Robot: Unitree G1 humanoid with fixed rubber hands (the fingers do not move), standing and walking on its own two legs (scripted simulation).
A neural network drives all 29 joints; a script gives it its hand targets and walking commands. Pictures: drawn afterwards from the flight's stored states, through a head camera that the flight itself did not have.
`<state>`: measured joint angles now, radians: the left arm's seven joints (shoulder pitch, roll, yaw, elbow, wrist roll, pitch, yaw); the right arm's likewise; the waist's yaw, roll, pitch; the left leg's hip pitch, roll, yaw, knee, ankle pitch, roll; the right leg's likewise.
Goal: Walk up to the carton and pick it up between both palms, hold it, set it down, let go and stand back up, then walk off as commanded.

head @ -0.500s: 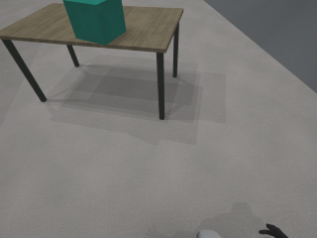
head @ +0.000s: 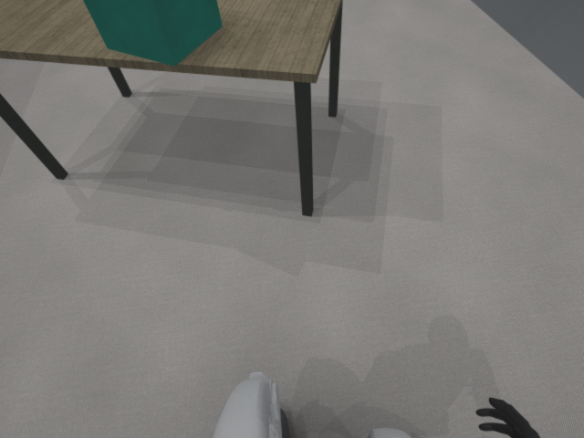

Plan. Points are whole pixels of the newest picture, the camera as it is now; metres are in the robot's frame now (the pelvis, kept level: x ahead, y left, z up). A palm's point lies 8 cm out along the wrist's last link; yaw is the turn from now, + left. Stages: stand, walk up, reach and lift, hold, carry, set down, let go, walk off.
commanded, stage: walk up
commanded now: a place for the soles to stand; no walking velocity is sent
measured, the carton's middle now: out of the picture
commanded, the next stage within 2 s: none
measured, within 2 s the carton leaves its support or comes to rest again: neither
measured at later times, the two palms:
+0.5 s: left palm out of the picture +0.10 +0.50 -0.06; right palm (389, 317) +0.29 -0.13 -0.10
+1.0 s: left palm out of the picture +0.40 +0.63 -0.07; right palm (306, 258) +0.41 +0.00 -0.10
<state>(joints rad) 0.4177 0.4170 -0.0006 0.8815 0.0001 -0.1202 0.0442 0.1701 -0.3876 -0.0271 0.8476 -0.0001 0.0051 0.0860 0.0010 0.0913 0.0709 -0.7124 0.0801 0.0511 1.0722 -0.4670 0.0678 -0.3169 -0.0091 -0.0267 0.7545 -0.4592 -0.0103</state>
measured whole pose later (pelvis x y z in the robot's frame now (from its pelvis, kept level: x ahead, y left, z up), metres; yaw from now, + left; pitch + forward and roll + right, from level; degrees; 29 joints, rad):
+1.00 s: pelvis +0.33 +0.30 +0.02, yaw -1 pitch -6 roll +0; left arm 0.24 0.44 0.00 0.91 0.00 -0.05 0.04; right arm 0.21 -0.38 -0.03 0.85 0.00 0.00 0.06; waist 0.00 0.02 0.17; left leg 0.02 -0.14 0.07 0.49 -0.43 0.10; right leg -0.40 -0.03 0.04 0.99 -0.32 0.03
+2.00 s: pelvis +0.61 +0.45 -0.01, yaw -2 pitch -3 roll -1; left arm 0.43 0.42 0.00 0.91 0.00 -0.12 0.11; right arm 0.10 -0.38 -0.03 0.85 0.00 0.09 0.08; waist 0.00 0.11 0.12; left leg -0.56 0.04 0.06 1.18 -0.46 0.06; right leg -0.35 -0.01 0.03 0.86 -0.45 0.01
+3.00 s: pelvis +0.64 +0.62 -0.01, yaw -13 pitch -6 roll -2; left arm 0.16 0.48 0.00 0.90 0.02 0.08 -0.03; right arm 0.27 -0.37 -0.03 0.91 0.00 -0.04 -0.09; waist 0.02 -0.14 0.21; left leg -0.34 0.09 -0.01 0.88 -0.44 -0.03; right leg -0.46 0.06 0.12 1.20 -0.35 -0.03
